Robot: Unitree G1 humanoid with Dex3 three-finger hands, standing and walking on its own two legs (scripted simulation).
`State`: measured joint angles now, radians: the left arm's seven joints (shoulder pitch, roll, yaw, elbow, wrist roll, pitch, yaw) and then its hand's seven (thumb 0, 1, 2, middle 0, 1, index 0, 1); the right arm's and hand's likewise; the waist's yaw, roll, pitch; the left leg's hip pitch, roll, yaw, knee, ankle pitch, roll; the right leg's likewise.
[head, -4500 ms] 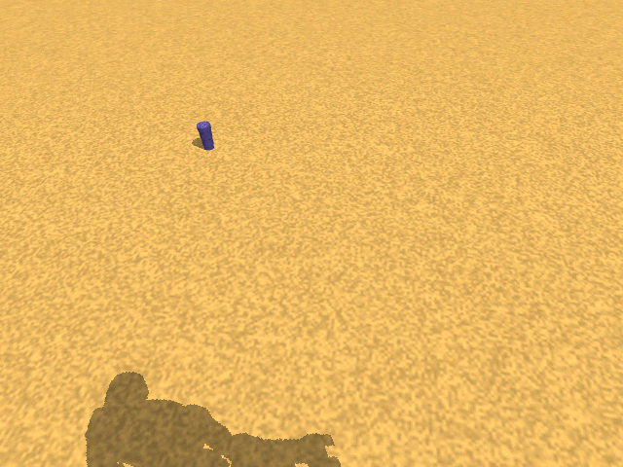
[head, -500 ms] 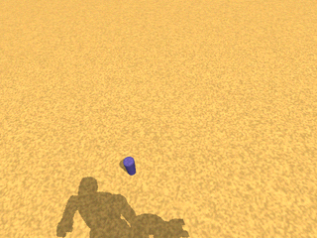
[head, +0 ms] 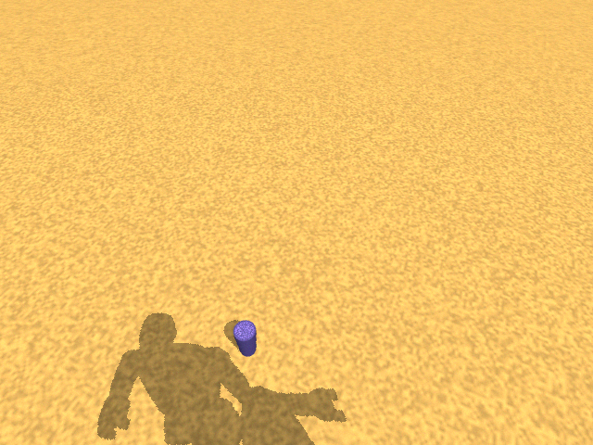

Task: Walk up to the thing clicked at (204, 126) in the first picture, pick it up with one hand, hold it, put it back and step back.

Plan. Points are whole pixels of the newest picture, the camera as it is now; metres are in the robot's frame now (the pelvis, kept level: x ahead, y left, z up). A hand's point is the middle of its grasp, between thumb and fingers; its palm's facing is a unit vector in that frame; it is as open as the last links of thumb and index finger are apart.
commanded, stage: walk up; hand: left
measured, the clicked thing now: (246, 340) +0.58 +0.19 -0.69
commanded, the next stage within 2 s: none
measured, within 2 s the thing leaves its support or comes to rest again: neither
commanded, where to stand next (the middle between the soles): +0.15 -0.01 m, yaw -2 degrees
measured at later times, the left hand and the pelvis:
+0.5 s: hand out of the picture +0.11 +0.26 -0.14, palm faces -0.06 -0.91 -0.40, open 7.4 cm; pelvis +0.04 +0.00 +0.00, yaw -2 degrees
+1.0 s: hand out of the picture +0.15 +0.24 -0.14, palm faces -0.05 -0.95 -0.31, open 7.4 cm; pelvis +0.06 +0.00 +0.02, yaw -2 degrees
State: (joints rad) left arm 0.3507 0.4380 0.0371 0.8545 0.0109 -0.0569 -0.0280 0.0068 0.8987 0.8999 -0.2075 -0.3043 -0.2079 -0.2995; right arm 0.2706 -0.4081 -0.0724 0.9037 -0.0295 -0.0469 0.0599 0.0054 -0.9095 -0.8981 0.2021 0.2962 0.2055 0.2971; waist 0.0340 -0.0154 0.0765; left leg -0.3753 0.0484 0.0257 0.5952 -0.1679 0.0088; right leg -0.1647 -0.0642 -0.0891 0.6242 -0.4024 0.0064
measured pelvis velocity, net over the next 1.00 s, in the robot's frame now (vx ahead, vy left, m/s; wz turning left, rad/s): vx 0.06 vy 0.00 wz -0.03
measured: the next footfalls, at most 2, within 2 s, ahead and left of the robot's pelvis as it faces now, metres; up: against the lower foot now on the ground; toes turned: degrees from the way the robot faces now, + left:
right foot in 0.38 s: +0.13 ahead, -0.13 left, +0.00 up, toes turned -4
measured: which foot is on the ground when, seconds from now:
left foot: down 0.00-1.00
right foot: down 0.00-0.02, up 0.04-0.36, down 0.38-1.00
